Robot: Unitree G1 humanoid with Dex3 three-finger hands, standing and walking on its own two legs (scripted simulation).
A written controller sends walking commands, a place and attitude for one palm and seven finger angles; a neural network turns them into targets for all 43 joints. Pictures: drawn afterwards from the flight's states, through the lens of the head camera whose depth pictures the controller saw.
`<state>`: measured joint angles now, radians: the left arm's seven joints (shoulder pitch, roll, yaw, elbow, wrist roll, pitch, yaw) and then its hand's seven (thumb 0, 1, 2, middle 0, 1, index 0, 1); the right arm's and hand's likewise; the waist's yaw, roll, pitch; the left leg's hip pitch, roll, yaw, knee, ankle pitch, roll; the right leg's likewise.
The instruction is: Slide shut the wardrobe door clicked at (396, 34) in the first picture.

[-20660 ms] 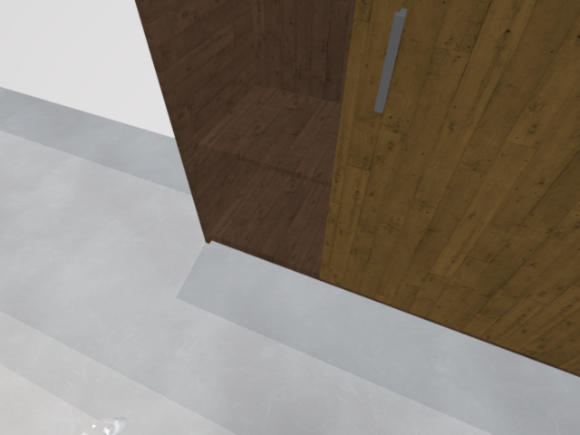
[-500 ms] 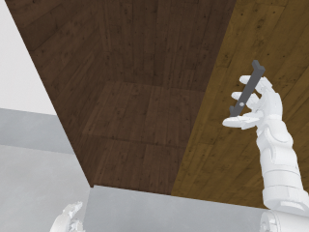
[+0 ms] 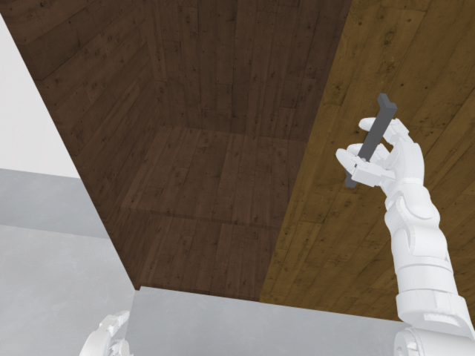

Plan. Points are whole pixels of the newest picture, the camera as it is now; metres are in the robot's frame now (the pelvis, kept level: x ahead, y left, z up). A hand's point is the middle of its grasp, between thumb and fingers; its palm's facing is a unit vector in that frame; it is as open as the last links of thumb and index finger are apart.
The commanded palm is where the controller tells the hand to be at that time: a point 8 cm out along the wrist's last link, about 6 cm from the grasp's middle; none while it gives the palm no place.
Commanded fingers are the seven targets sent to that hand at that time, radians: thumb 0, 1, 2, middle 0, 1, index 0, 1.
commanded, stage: grip the handle and tug to test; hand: right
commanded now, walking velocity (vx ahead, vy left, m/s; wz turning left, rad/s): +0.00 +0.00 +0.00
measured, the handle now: (365, 143) +0.46 -0.18 +0.16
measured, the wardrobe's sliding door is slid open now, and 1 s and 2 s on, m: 0.51 0.51 0.50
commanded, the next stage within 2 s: tug the door sideways, standing still in 0.92 s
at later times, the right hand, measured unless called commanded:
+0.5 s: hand (359, 159) +0.40 -0.16 +0.17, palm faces +0.09 +1.00 +0.00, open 5.6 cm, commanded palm +0.37 -0.21 +0.16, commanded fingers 0.00 -0.90 -0.90 0.45 1.40 0.45 1.40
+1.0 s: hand (357, 161) +0.40 -0.16 +0.17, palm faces +0.08 +1.00 -0.02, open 6.1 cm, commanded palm +0.34 -0.20 +0.16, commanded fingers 0.00 -0.90 -0.90 0.45 1.40 0.45 1.40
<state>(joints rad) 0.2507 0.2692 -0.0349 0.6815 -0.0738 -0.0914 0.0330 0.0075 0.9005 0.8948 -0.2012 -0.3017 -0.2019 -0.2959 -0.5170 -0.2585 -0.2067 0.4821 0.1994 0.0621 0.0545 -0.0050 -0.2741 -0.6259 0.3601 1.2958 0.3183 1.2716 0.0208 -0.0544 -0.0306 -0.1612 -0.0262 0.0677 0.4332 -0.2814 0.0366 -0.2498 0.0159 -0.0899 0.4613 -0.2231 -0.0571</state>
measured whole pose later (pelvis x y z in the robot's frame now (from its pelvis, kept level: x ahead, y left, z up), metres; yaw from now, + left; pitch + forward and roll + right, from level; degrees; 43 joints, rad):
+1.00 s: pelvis +0.04 +0.01 +0.00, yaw +3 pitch +1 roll +0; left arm 0.22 0.27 -0.03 0.62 -0.07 -0.07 0.01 0.01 0.90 0.89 -0.20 -0.30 -0.20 -0.30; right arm -0.24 -0.27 -0.27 0.13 0.23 0.16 0.06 0.00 -0.81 -0.81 0.28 1.34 0.21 1.29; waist 0.04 -0.05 -0.06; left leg -0.12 -0.04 0.02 0.40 -0.29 0.04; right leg -0.19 0.00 -0.11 0.42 -0.25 -0.04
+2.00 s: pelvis +0.00 +0.01 -0.01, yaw +2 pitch -2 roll +0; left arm 0.17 0.21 -0.05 0.66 -0.03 0.02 0.06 0.01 0.90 0.89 -0.20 -0.30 -0.20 -0.30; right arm -0.51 -0.30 -0.12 0.34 0.08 -0.03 -0.10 -0.03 -0.72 -0.84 0.44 1.40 0.31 1.39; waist -0.03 -0.06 0.11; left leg -0.29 -0.03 0.04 0.58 -0.37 0.01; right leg -0.25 0.01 -0.02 0.57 -0.29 -0.03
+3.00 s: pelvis +0.09 +0.18 -0.01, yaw -8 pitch -2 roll +2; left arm 0.06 0.23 0.05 0.60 -0.05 -0.02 0.00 0.01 0.90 0.90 -0.20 -0.30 -0.20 -0.30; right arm -0.36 -0.20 -0.17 -0.08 0.08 -0.05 -0.19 0.00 -0.81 -0.87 0.45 1.43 0.12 1.35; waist -0.09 -0.02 0.27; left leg -0.33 0.00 0.07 0.73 -0.28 -0.01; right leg -0.23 -0.17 -0.03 0.59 -0.19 0.04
